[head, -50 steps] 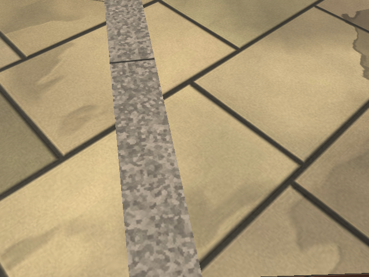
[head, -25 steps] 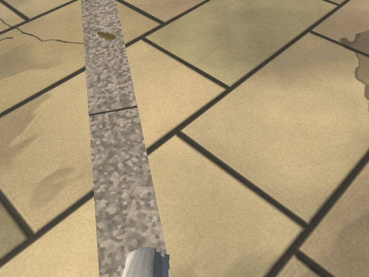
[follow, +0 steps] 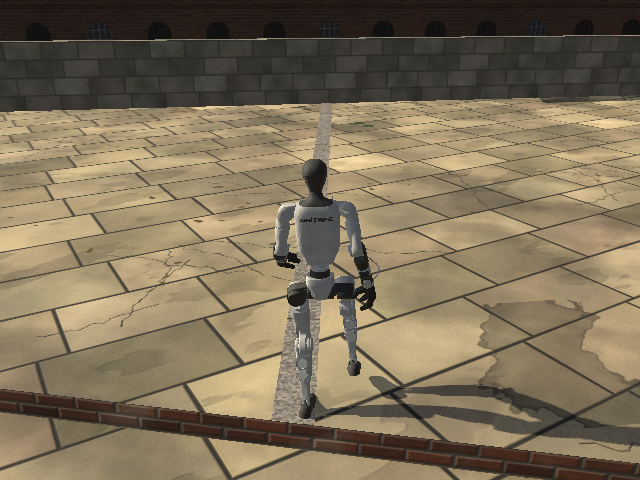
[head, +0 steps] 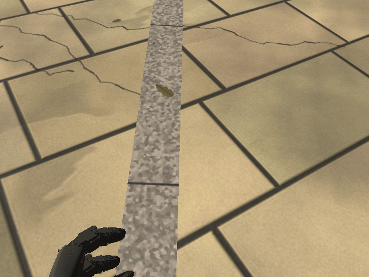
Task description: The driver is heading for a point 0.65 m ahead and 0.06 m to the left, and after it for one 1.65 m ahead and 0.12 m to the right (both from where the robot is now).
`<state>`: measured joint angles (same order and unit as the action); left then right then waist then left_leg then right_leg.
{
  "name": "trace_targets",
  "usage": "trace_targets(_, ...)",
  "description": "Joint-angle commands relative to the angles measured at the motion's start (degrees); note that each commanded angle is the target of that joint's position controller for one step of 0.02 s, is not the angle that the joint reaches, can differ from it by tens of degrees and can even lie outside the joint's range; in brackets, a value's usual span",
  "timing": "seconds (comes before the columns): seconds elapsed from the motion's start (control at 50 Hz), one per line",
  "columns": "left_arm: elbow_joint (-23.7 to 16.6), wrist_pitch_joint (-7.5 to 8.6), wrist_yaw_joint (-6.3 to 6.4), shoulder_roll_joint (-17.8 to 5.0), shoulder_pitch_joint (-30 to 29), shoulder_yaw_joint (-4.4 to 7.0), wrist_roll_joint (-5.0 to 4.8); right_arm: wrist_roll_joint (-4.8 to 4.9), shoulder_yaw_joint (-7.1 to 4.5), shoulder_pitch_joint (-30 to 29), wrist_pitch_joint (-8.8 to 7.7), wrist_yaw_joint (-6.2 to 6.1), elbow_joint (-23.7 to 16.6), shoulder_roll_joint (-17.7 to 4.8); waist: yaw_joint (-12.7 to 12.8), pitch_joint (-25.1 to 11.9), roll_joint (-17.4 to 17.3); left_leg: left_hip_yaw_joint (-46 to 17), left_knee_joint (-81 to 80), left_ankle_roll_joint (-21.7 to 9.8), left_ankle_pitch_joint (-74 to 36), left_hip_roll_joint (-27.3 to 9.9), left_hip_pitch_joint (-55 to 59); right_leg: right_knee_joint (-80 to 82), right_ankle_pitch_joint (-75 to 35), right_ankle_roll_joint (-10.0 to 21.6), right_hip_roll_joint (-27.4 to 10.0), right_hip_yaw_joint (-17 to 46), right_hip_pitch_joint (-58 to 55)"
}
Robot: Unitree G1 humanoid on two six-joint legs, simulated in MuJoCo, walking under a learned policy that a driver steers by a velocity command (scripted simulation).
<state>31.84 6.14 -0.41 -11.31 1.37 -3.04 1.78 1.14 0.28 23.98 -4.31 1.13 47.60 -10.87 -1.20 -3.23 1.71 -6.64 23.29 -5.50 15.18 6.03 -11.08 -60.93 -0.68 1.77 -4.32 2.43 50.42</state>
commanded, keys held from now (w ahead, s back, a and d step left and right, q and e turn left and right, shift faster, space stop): w+q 0.66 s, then w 0.04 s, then e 0.30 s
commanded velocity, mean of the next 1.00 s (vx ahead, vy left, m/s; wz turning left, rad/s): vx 0.43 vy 0.00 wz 0.41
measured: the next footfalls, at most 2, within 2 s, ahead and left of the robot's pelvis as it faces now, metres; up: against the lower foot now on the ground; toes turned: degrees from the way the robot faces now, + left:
right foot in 0.18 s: +0.31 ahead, -0.13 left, +0.00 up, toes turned +10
left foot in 0.72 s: +0.53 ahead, +0.19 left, +0.00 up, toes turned +28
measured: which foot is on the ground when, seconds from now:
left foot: down 0.00-0.18, up 0.20-0.70, down 0.72-1.00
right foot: up 0.00-0.16, down 0.18-0.72, up 0.74-1.00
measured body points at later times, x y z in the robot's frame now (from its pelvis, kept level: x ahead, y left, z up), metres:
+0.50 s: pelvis +0.30 -0.04 +0.00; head +0.32 -0.03 +0.45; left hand +0.23 +0.24 -0.12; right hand +0.57 -0.21 -0.08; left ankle +0.37 +0.16 -0.66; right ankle +0.27 -0.14 -0.74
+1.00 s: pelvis +0.52 +0.09 +0.00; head +0.55 +0.12 +0.45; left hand +0.52 +0.39 -0.12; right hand +0.74 -0.09 -0.10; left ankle +0.49 +0.17 -0.74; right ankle +0.67 -0.02 -0.68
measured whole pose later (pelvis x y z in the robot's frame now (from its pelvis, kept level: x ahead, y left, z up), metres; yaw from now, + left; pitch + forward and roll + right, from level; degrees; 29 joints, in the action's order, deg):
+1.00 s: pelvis +0.52 +0.09 +0.00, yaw +24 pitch +1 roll +1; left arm 44.8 1.7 0.8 -16.5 10.3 3.0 -0.6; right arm -1.5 -2.9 11.9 -3.6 0.2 41.8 -13.5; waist -0.5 3.2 2.5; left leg 6.0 19.7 -4.5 9.8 2.9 -11.6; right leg -53.7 11.7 -3.9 -5.3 3.2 36.5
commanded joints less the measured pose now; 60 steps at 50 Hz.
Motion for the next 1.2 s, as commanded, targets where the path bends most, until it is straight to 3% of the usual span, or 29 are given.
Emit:
trace_targets(0.02,-3.86,0.33,0.21,-4.06,-8.15,1.66,-2.43,0.64,-3.31,1.66,-0.88,-1.33,-3.93,-10.6,-2.57,2.97,-7.61,-8.91,-12.07,-7.04,-12.53,-8.09,-4.11,22.94,-2.55,-3.76,4.74,-4.35,-14.03)
trace_targets(0.08,-3.21,0.67,-0.56,-8.07,-8.19,3.87,-3.24,1.38,-3.98,1.31,0.37,-1.78,-4.26,-11.88,-2.64,2.87,-8.85,-14.83,-8.34,-6.08,-9.8,-12.85,5.92,33.97,-3.36,-3.86,4.94,-0.32,-17.47)
trace_targets(0.12,-1.62,1.08,-0.83,-9.49,-4.46,5.12,-3.14,0.97,-4.52,0.1,1.55,-2.2,-4.9,-12.13,-1.19,2.25,-10.13,-16.46,-2.19,-4.86,-17.39,-13.54,9.92,37.13,0.3,-2.39,5.05,1.12,-21.43)
trace_targets(0.16,1.61,1.89,-0.43,-12.23,6.49,6.85,-2.21,-0.07,-4.49,-2.45,2.03,-1.85,-6.82,-11.0,3.51,-5.35,-8.61,-13.78,12.27,-2.17,-26.47,-9.64,6.93,38.03,1.33,1.1,2.93,0.94,-38.83)
trace_targets(0.18,2.36,1.95,0.15,-15.11,16.26,7.56,-1.01,-1.37,-3.4,-2.92,1.71,-1.37,-9.08,-7.92,6.86,-15.6,-4.31,-11.1,26.07,-0.97,-17.18,-7.12,-2.23,33.68,6.03,5.16,-6.48,9.38,-56.77)
trace_targets(0.2,3.16,1.14,0.5,-17.39,18.84,8.29,-0.23,-0.22,-1.83,5.76,1.05,-0.96,-10.57,-2.69,2.84,-21.76,15.58,-3.9,43.76,3.44,14.3,1.12,-25.93,37.87,14.2,14.68,-19.44,35.54,-77.82)
trace_targets(0.22,2.92,0.68,0.56,-13.25,18.53,7.82,-1.08,1.1,-2.48,6.81,0.9,-1.25,-9.67,-8.2,3.61,-20.34,15.66,-3.97,54.75,4.05,15.04,-4.17,-33.13,41.88,28.08,15.4,-21.66,44.41,-74.83)
trace_targets(0.24,2.22,0.35,1.18,-9.25,15.9,6.98,-1.23,1.06,-3.58,0.5,1.14,-1.27,-10.12,-11.92,5.27,-11.97,7.67,-3.08,58.33,4.71,8.79,-6.61,-34.86,43.21,29.52,12.52,-19.02,35.15,-66.3)
trace_targets(0.26,2.49,0.0,1.48,-9.11,14.06,6.65,-1.17,0.35,-3.78,-4.55,1.11,-1.33,-11.61,-12.21,4.88,-6.12,1.54,-1.53,57.6,5.16,4.32,-8.41,-32.91,44.32,21.42,10.5,-16.32,26.25,-56.92)
trace_targets(0.3,4.21,0.23,1.2,-8.47,13.19,6.51,-0.34,0.18,-4.23,-7.81,0.84,-1.01,-13.47,-10.9,3.01,-0.02,1.01,-1.48,53.68,5.08,0.8,-10.82,-30.42,47.21,10.61,9.24,-11.34,15.66,-47.6)
trace_targets(0.34,6.05,0.8,1.05,-8.01,13.73,6.83,-0.97,0.93,-3.89,-7.05,1.62,-1.06,-13.63,-8.65,2.05,1.78,2.9,-0.23,51.56,5.25,0.61,-11.9,-29.88,49.57,7.16,9.21,-9.54,9.86,-45.32)
trace_targets(0.38,7.75,1.16,0.81,-8.61,13.61,7.24,-1.67,0.54,-3.85,-8.35,2.43,-1.12,-14.2,-7.61,1.31,4.22,2.54,0.18,48.74,5.84,0.22,-12.69,-31.58,50.85,2.51,9.36,-9.29,5.52,-43.17)
trace_targets(0.42,8.97,0.97,0.73,-10.23,13.83,7.84,-1.27,0.42,-3.75,-10.89,2.59,-0.96,-15.16,-7.39,1.59,5.43,2.28,0.3,44.48,6.69,-3.38,-12.96,-33.95,51.5,-2.3,9.45,-9.54,2.0,-42.97)
trace_targets(0.48,10.11,0.76,0.68,-11.97,13.65,8.17,-0.92,0.39,-3.64,-15.34,2.08,-0.03,-15.73,-7.31,2.76,6.15,1.05,2.04,32.11,6.01,-12.79,-12.78,-31.6,51.98,-5.0,8.19,-7.91,-3.81,-43.11)
trace_targets(0.6,14.05,-1.24,1.14,-14.22,19.52,8.52,-2.1,0.78,-3.26,-26.99,1.5,2.17,-19.38,-6.16,7.03,8.6,0.25,7.86,15.89,3.11,-16.18,-10.66,-31.34,49.59,-13.19,5.98,-10.55,-9.23,-53.9)
trace_targets(0.66,14.43,-2.39,1.65,-16.54,19.2,9.11,-2.62,0.27,-4.58,-24.86,1.85,2.79,-20.01,-8.53,3.8,4.91,3.66,12.34,13.84,0.03,-8.07,-5.74,-22.49,40.98,-37.69,4.64,-10.95,-12.52,-57.31)
trace_targets(0.7,14.25,-3.05,2.1,-17.42,18.17,9.28,-3.31,0.05,-6.8,-12.63,2.29,2.21,-17.5,-12.09,-3.75,-2.05,3.83,12.42,8.97,-3.57,-7.67,-2.06,-4.64,24.86,-44.77,3.51,-10.13,-13.61,-53.27)
trace_targets(0.72,13.39,-2.73,2.21,-15.92,17.64,8.55,-2.97,-0.42,-8.15,-3.46,2.56,0.98,-15.41,-14.9,-8.35,-6.29,0.46,5.19,6.17,-6.02,-14.78,-5.77,12.71,10.18,-31.96,1.47,-7.74,-13.55,-40.68)
trace_targets(0.74,11.0,-1.45,0.95,-6.81,23.47,5.63,0.13,-1.42,-8.03,-3.52,2.11,-0.17,-14.96,-20.27,-1.2,-12.22,-15.78,-21.49,8.56,-14.55,-34.82,-24.02,35.4,-11.25,32.13,-1.82,2.4,-11.68,-14.9)
trace_targets(0.76,12.63,0.01,-0.09,-11.46,23.59,5.85,-2.15,-1.96,-7.13,-0.2,1.71,-0.2,-15.76,-16.69,-5.13,-25.45,-11.34,-35.8,2.53,-21.13,-34.88,-31.2,38.19,-21.81,38.72,-2.33,4.96,1.4,-11.45)
trace_targets(0.78,11.53,-0.02,-0.18,-14.36,17.01,6.99,-4.51,-2.38,-6.23,-3.5,1.42,0.05,-15.2,-13.92,-5.76,-17.86,-6.09,-24.11,2.03,-17.84,-43.39,-28.48,30.79,-21.9,33.54,-2.45,1.99,3.06,-9.54)
trace_targets(0.8,10.45,-0.23,0.21,-12.9,14.17,6.59,-4.55,-1.48,-5.67,-7.29,0.9,0.18,-14.51,-11.89,-3.3,-9.74,-3.3,-14.74,1.43,-14.47,-44.98,-25.2,21.46,-16.88,29.59,-2.58,-0.31,2.17,-9.12)
trace_targets(0.84,11.69,-1.83,0.9,-12.06,14.92,6.94,-3.27,-1.28,-4.82,-12.68,0.17,0.29,-13.98,-9.18,1.22,-3.58,-2.22,-6.49,-3.01,-10.87,-42.16,-21.36,7.07,-9.93,25.86,-3.44,-2.69,2.09,-15.35)
trace_targets(0.88,13.41,-3.83,1.22,-9.64,18.99,6.84,-2.93,-2.24,-4.79,-14.79,-0.69,0.3,-12.72,-8.96,3.89,-2.52,-3.47,-0.91,-6.79,-10.16,-43.52,-20.27,-1.45,-6.2,21.97,-4.89,-1.94,1.72,-22.34)
trace_targets(0.94,12.83,-4.6,1.62,-7.72,17.97,6.69,-2.32,-2.94,-5.06,-16.93,-1.05,-0.67,-10.91,-9.84,4.63,-1.04,-5.7,6.67,-8.4,-8.67,-46.24,-18.44,-3.91,2.65,14.16,-6.19,-1.29,1.26,-22.65)
trace_targets(1.02,9.95,-4.61,0.67,-7.3,11.43,6.56,-2.18,-2.45,-5.62,-15.82,0.46,-2.4,-9.19,-11.23,1.63,-0.75,-6.5,11.05,-8.11,-7.25,-40.6,-18.23,0.15,13.16,4.79,-5.71,-1.18,-0.81,-21.81)
trace_targets(1.1,6.62,-5.46,-0.42,-8.42,7.55,7.33,-2.04,-1.48,-6.31,-14.58,2.37,-2.95,-7.69,-12.34,0.11,0.14,-6.79,10.24,-4.78,-6.98,-35.7,-21.54,5.58,17.96,9.47,-4.23,-0.78,-2.05,-19.3)
trace_targets(1.16,4.77,-6.02,-1.41,-8.69,7.34,7.96,-2.05,-0.32,-6.75,-15.05,3.47,-3.37,-7.46,-12.82,0.6,0.77,-7.49,9.34,0.83,-5.39,-35.01,-23.33,7.6,22.45,15.05,-1.87,0.65,-3.92,-19.9)
trace_targets(1.2,5.27,-5.7,-1.46,-9.9,11.96,8.93,-1.93,0.39,-6.79,-14.65,3.7,-3.8,-7.06,-12.37,3.13,-1.3,-5.34,12.61,10.97,-1.26,-36.31,-19.79,5.63,32.84,5.39,1.13,3.78,-5.47,-29.73)
Keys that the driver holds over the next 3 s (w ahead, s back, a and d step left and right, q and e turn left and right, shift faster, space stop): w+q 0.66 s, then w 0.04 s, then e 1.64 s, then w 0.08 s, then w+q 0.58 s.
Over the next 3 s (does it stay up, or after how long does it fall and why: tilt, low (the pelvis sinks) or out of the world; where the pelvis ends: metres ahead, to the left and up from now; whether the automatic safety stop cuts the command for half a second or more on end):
stays up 0.76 0.00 -0.02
